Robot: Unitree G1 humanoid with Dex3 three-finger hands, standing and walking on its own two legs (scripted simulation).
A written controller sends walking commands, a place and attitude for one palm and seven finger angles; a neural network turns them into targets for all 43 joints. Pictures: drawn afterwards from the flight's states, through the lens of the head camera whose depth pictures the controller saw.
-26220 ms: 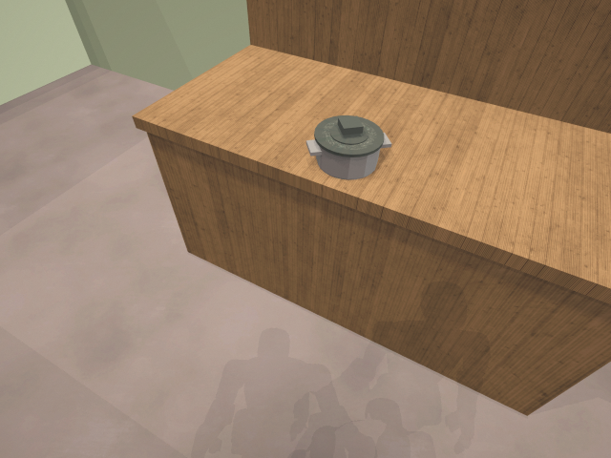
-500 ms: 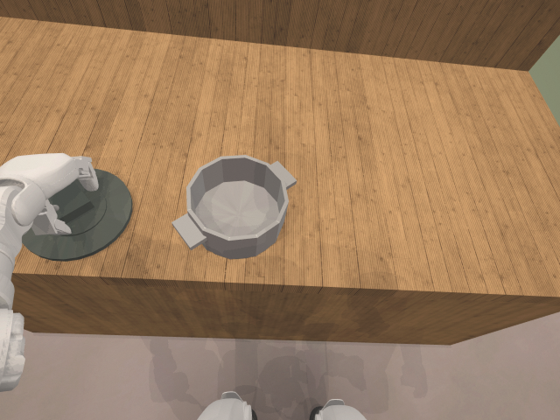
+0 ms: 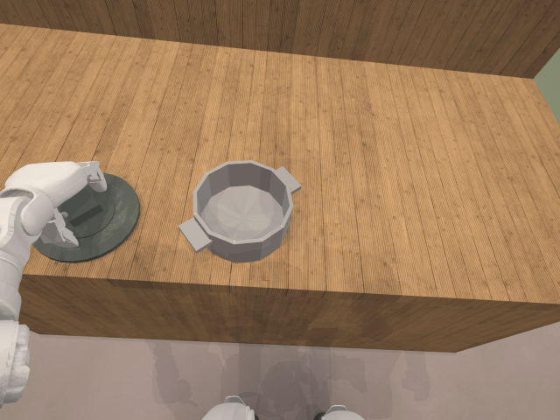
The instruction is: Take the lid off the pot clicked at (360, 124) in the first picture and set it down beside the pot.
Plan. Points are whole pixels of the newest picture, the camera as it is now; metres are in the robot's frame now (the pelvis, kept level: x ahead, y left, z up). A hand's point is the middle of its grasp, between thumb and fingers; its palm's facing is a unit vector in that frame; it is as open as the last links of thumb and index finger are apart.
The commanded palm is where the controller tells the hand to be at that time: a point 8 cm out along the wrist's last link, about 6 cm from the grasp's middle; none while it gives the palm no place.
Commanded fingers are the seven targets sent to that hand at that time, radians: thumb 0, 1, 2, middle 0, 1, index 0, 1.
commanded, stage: raise the empty hand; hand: left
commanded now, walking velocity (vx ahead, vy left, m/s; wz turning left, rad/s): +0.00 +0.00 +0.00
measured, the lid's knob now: (79, 205) +0.43 +0.33 -0.03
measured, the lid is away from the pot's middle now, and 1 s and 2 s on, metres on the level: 0.26 0.26 0.26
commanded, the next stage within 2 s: draw the hand back to the body in 1.22 s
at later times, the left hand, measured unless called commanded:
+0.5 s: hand (42, 192) +0.40 +0.33 +0.06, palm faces -0.40 -0.08 -0.91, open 11.0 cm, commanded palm +0.41 +0.31 +0.12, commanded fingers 0.00 0.02 0.58 -0.33 -0.90 -0.33 -0.90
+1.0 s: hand (25, 167) +0.40 +0.32 +0.11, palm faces -0.39 -0.08 -0.92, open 11.0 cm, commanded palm +0.41 +0.31 +0.17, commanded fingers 0.00 0.02 0.58 -0.33 -0.90 -0.33 -0.90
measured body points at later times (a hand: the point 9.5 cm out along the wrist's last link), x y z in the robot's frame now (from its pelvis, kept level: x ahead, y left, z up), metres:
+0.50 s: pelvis +0.00 +0.00 +0.02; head +0.07 +0.02 +0.46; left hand +0.42 +0.33 +0.11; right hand +0.07 -0.27 -0.10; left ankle +0.01 +0.03 -0.70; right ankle +0.01 -0.19 -0.70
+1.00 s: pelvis +0.01 -0.02 +0.03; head +0.06 +0.00 +0.48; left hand +0.41 +0.32 +0.16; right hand +0.11 -0.28 -0.09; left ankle +0.01 +0.03 -0.70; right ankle +0.01 -0.19 -0.70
